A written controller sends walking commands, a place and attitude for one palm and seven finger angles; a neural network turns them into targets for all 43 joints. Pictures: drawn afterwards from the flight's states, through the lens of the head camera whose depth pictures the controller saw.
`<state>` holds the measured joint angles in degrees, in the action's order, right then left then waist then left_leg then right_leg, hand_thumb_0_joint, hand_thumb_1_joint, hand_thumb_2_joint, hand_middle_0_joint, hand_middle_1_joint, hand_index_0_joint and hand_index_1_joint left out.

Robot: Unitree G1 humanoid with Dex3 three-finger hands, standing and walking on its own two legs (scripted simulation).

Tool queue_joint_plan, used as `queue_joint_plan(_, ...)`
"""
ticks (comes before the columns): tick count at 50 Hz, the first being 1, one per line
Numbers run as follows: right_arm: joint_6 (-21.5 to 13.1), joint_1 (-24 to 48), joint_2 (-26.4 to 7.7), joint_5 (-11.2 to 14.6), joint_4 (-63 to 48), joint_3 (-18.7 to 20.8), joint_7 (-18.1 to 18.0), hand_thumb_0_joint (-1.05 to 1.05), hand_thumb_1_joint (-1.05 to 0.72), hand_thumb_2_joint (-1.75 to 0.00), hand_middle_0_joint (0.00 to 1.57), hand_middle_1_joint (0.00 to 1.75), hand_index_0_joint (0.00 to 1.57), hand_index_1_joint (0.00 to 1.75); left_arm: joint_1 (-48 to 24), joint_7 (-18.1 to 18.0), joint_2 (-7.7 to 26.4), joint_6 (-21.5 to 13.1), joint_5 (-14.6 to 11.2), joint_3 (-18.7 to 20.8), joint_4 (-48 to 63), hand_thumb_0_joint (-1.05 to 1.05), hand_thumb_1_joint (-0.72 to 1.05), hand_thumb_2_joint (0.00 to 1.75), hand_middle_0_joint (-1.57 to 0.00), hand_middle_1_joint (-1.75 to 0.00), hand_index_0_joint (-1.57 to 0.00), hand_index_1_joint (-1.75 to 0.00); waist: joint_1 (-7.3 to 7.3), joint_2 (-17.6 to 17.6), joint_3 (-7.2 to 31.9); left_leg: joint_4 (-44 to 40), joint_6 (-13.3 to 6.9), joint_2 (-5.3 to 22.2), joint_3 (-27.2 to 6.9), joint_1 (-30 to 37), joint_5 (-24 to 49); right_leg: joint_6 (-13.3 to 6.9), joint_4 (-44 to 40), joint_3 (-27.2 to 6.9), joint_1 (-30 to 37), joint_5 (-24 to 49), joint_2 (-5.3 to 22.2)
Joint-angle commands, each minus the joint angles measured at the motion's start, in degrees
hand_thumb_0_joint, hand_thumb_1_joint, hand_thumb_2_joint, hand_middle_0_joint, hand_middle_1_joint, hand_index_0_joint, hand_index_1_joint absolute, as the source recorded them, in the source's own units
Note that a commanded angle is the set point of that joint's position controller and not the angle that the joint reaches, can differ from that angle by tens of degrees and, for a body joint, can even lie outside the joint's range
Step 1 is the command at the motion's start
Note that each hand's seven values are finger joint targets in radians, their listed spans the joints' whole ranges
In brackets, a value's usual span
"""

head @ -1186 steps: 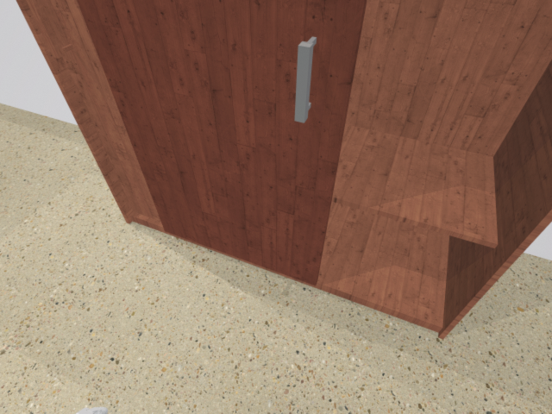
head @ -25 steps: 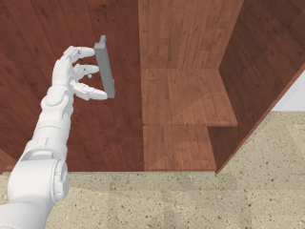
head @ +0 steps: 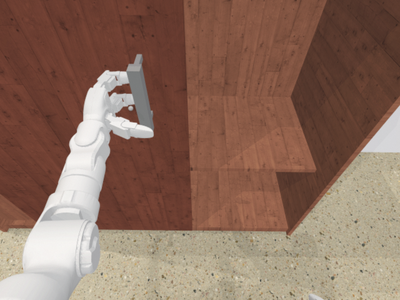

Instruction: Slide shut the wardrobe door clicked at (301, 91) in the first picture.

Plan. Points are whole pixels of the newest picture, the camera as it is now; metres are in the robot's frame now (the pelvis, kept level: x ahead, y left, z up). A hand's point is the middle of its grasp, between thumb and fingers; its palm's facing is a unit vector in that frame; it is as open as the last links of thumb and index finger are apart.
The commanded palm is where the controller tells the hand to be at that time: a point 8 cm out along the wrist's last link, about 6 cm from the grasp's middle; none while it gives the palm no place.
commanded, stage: slide the fingers in behind the handle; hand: left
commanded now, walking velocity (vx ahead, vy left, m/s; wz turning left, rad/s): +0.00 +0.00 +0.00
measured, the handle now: (143, 96) +0.50 +0.12 +0.14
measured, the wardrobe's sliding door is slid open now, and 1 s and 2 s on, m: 0.49 0.49 0.49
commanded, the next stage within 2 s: grip the handle and tug to test in 0.94 s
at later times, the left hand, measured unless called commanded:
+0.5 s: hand (143, 109) +0.44 +0.12 +0.15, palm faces +0.00 -1.00 +0.00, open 14.0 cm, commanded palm +0.42 +0.16 +0.15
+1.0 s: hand (148, 107) +0.45 +0.11 +0.15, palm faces -0.01 -1.00 +0.00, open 14.0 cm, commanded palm +0.42 +0.15 +0.15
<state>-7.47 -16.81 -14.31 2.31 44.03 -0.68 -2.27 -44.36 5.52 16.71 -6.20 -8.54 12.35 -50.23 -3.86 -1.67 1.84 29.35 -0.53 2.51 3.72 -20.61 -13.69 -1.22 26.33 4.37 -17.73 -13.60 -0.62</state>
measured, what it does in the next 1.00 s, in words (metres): stands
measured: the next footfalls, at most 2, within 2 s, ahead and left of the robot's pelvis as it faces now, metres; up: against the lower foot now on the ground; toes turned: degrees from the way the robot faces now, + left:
none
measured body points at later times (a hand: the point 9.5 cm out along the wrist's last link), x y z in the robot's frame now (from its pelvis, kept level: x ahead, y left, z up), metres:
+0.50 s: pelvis +0.00 -0.01 +0.00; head +0.02 -0.01 +0.45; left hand +0.44 +0.17 +0.15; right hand +0.09 -0.26 -0.12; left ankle +0.01 +0.11 -0.74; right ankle +0.00 -0.11 -0.74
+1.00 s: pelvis -0.01 +0.00 +0.00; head +0.02 -0.01 +0.45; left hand +0.45 +0.16 +0.15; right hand +0.05 -0.26 -0.12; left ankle +0.01 +0.11 -0.74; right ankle +0.00 -0.11 -0.74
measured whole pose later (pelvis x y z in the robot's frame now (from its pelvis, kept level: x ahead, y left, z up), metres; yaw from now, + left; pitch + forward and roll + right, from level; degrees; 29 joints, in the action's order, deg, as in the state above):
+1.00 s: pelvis -0.01 +0.00 +0.00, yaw -1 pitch +4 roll -1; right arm -6.6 -18.1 -13.9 2.0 44.9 -0.2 -1.6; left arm -45.3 1.6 13.8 -7.1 -7.1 11.3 -51.0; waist -4.9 -1.8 1.6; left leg 27.7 -0.4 2.7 4.5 -19.3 -12.5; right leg -1.5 25.4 3.5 -17.1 -12.4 -0.9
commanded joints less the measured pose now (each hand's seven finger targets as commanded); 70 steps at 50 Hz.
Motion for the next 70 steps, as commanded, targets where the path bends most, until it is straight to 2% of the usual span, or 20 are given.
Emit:
queue_joint_plan(1,-2.35,-1.07,-8.16,0.54,-5.67,2.93,-0.44,0.0,-0.9,-0.9,0.2,0.3,0.2,0.3,-28.78,0.34,7.82,-4.23,-0.92,-0.42,15.94,0.0,-0.5,0.3,-0.3,-1.2,-0.3,-1.2,-1.54,0.76,20.43,-1.13,-0.93,-2.31,-3.16,14.28,15.27,0.54,-2.26,-2.52,3.71,18.5,-2.0)
queue_joint_plan(4,-1.94,-0.89,-8.37,0.41,-5.72,3.02,-0.4,0.0,-0.9,-0.9,0.2,0.3,0.2,0.3,-25.97,-0.02,9.35,-3.67,-0.83,1.03,16.49,0.0,-0.5,0.3,-0.3,-1.2,-0.3,-1.2,-0.35,0.74,20.82,-1.39,-0.82,-2.39,-3.04,13.95,16.53,0.34,-2.15,-2.34,5.34,19.53,-2.0)
queue_joint_plan(6,-1.73,-0.31,-7.91,0.66,-6.06,2.88,-0.29,0.0,-0.9,-0.9,0.2,0.3,0.2,0.3,-25.37,-0.25,6.96,-2.99,-0.91,-0.5,17.01,0.0,-0.5,0.3,-0.3,-1.2,-0.3,-1.2,-0.68,1.01,19.67,-1.57,-0.87,-2.41,-2.87,13.71,16.23,0.45,-2.38,-2.36,5.16,19.74,-1.96)
queue_joint_plan(13,-1.23,0.58,-7.69,0.48,-6.58,2.87,-0.19,0.0,-0.9,-0.9,0.2,0.3,0.2,0.3,-23.32,-2.2,8.01,-2.23,-0.53,1.3,18.69,0.0,-0.5,0.3,-0.3,-1.2,-0.3,-1.2,0.32,2.37,19.57,-2.4,-0.98,-2.43,-2.44,13.21,15.97,0.47,-2.74,-2.6,7.12,20.15,-1.83)
queue_joint_plan(16,-0.99,0.92,-7.47,0.52,-6.5,2.81,-0.08,0.0,-0.9,-0.9,0.2,0.3,0.2,0.3,-25.11,-2.73,5.51,-1.96,-0.01,-1.01,18.48,0.0,-0.5,0.3,-0.3,-1.2,-0.3,-1.2,-0.53,2.65,17.66,-2.62,-1.1,-2.46,-2.29,12.85,13.98,0.62,-3.3,-2.6,5.76,18.4,-1.84)
queue_joint_plan(19,-0.69,0.76,-7.77,0.18,-6.14,2.85,-0.27,0.0,-0.9,-0.9,0.2,0.3,0.2,0.3,-25.39,-3.2,8.6,-1.92,0.23,1.4,17.82,0.0,-0.5,0.3,-0.3,-1.2,-0.3,-1.2,0.13,2.22,17.99,-2.81,-1.11,-2.61,-2.22,12.24,13.34,0.51,-3.55,-2.97,6.81,17.88,-1.7)
queue_joint_plan(21,-0.85,1.3,-7.25,0.36,-6.48,2.67,-0.21,0.0,-0.9,-0.9,0.2,0.3,0.2,0.3,-25.78,-3.08,6.13,-2.28,-0.07,-0.42,18.47,0.0,-0.5,0.3,-0.3,-1.2,-0.3,-1.2,-0.4,2.45,18.01,-2.88,-1.17,-2.64,-2.17,12.64,13.11,0.65,-3.65,-3.06,6.6,18.14,-1.68)
queue_joint_plan(24,-0.77,0.93,-7.51,0.23,-6.31,2.87,-0.2,0.0,-0.9,-0.9,0.2,0.3,0.2,0.3,-24.21,-2.99,7.57,-2.52,0.23,0.68,18.08,0.0,-0.5,0.3,-0.3,-1.2,-0.3,-1.2,0.37,1.9,18.81,-2.79,-1.06,-2.71,-2.16,12.78,14.03,0.39,-3.47,-3.05,7.6,18.88,-1.73)
queue_joint_plan(25,-0.85,1.35,-7.15,0.32,-6.54,2.71,-0.11,0.0,-0.9,-0.9,0.2,0.3,0.2,0.3,-24.56,-2.8,4.9,-2.48,0.14,-1.59,18.56,0.0,-0.5,0.3,-0.3,-1.2,-0.3,-1.2,-0.29,1.95,18.66,-2.93,-1.12,-2.7,-2.13,13.18,14.25,0.5,-3.45,-2.87,7.11,19.3,-1.68)
queue_joint_plan(30,-0.71,1.2,-7.53,0.47,-5.69,2.57,-0.42,0.0,-0.9,-0.9,0.2,0.3,0.2,0.3,-27.94,-3.0,6.25,-2.1,0.07,-0.86,14.65,0.0,-0.5,0.3,-0.3,-1.2,-0.3,-1.2,-1.39,2.95,14.85,-3.37,-1.27,-2.7,-2.27,11.01,8.75,0.84,-4.73,-3.23,4.18,13.37,-1.6)
queue_joint_plan(37,-1.9,-0.03,-7.54,0.18,-4.7,2.65,-0.41,0.0,-0.9,-0.9,0.2,0.3,0.2,0.3,-32.57,-3.65,6.33,-5.23,0.39,-1.15,13.27,0.0,-0.5,0.3,-0.3,-1.2,-0.3,-1.2,-1.78,1.39,18.34,-3.0,-0.97,-2.63,-3.0,12.58,8.97,0.66,-3.85,-3.01,3.51,12.42,-1.73)
queue_joint_plan(41,-2.09,-0.75,-7.63,-0.01,-5.09,2.91,0.02,0.0,-0.9,-0.9,0.2,0.3,0.2,0.3,-28.86,-3.64,6.79,-5.55,0.73,0.19,12.58,0.0,-0.5,0.3,-0.3,-1.2,-0.3,-1.2,-0.6,1.69,20.65,-2.8,-0.91,-2.75,-2.65,12.42,11.69,0.54,-3.17,-2.94,5.57,15.73,-1.78)
queue_joint_plan(44,-1.67,-1.27,-7.95,0.06,-4.73,2.92,0.08,0.0,-0.9,-0.9,0.2,0.3,0.2,0.3,-28.65,-3.74,7.18,-4.84,1.01,0.38,9.74,0.0,-0.5,0.3,-0.3,-1.2,-0.3,-1.2,-0.99,3.33,16.97,-3.1,-0.97,-2.59,-2.54,10.44,9.62,0.63,-3.82,-2.79,4.22,13.62,-1.9)
queue_joint_plan(46,-1.65,-1.18,-7.96,0.07,-5.22,3.06,0.12,0.0,-0.9,-0.9,0.2,0.3,0.2,0.3,-28.81,-4.05,8.5,-5.05,1.01,1.72,11.94,0.0,-0.5,0.3,-0.3,-1.2,-0.3,-1.2,-0.59,2.43,19.16,-3.16,-1.08,-2.63,-2.34,11.17,10.38,0.61,-3.65,-3.16,5.36,14.59,-1.85)
queue_joint_plan(52,-1.76,-0.92,-7.62,0.13,-5.5,3.27,0.3,0.0,-0.9,-0.9,0.2,0.3,0.2,0.3,-27.66,-4.09,5.87,-5.18,0.85,-0.44,15.51,0.0,-0.5,0.3,-0.3,-1.2,-0.3,-1.2,-0.47,1.38,19.53,-3.25,-0.93,-2.32,-2.33,13.31,12.46,0.49,-3.68,-2.81,5.14,15.95,-2.17)
queue_joint_plan(58,-1.19,-0.21,-7.62,0.28,-5.39,3.04,-0.03,0.0,-0.9,-0.9,0.2,0.3,0.2,0.3,-26.92,-4.64,6.72,-3.7,0.83,0.36,15.14,0.0,-0.22,0.42,-0.33,-1.24,-0.33,-1.24,-0.61,2.99,16.96,-3.79,-1.14,-2.29,-2.01,12.15,10.78,0.64,-4.47,-2.84,5.28,14.67,-2.09)
queue_joint_plan(60,-1.31,0.0,-7.34,0.25,-5.61,3.01,0.06,0.0,-0.9,-0.9,0.2,0.3,0.2,0.3,-28.97,-4.62,4.65,-3.99,1.0,-1.82,17.33,0.0,-0.13,0.46,-0.34,-1.25,-0.34,-1.25,-0.98,1.48,17.47,-3.89,-1.04,-2.34,-2.2,13.32,10.97,0.58,-4.53,-2.75,4.68,14.39,-2.08)
queue_joint_plan(64,-1.21,-0.06,-7.68,0.09,-5.21,3.05,-0.13,0.0,-0.9,-0.9,0.2,0.3,0.2,0.3,-27.02,-4.54,6.75,-3.83,0.86,0.18,15.4,0.0,0.06,0.54,-0.36,-1.28,-0.36,-1.28,-0.36,2.64,17.8,-3.56,-1.08,-2.41,-2.19,13.14,11.75,0.5,-4.4,-2.81,5.47,15.19,-2.09)
queue_joint_plan(67,-1.19,0.37,-7.31,0.35,-5.45,2.73,-0.12,0.0,-0.9,-0.9,0.2,0.3,0.2,0.3,-28.05,-4.05,4.56,-3.59,0.86,-1.93,14.78,0.0,0.2,0.6,-0.38,-1.3,-0.38,-1.3,-1.0,1.36,16.76,-3.64,-0.95,-2.47,-2.29,12.95,11.18,0.53,-4.34,-2.75,4.55,15.01,-1.94)
queue_joint_plan(70,-1.01,0.41,-7.51,0.36,-5.39,2.76,-0.23,0.0,-0.9,-0.9,0.2,0.3,0.2,0.3,-29.06,-4.11,5.46,-3.43,0.74,-1.29,13.34,0.0,0.34,0.66,-0.39,-1.32,-0.39,-1.32,-1.37,2.24,16.49,-3.56,-1.03,-2.45,-2.38,12.48,9.89,0.67,-4.56,-2.88,3.96,13.67,-1.87)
